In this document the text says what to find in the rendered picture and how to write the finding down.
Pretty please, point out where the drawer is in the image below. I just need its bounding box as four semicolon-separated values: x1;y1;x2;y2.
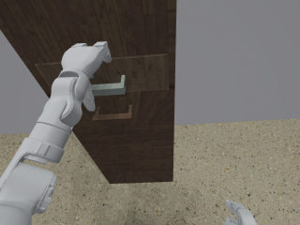
35;53;168;91

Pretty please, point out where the left robot upper arm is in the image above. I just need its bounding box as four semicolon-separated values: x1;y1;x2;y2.
0;162;57;225

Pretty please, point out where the left robot hand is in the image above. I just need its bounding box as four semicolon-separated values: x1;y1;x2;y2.
61;41;112;112

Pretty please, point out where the handle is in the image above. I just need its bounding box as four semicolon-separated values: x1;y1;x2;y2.
92;112;133;125
91;75;126;97

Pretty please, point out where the right robot hand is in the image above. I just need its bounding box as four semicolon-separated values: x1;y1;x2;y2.
222;200;258;225

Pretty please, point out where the cabinet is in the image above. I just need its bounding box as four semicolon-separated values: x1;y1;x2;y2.
0;0;177;184

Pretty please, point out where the left robot forearm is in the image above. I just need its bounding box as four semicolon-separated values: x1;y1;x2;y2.
0;67;90;192

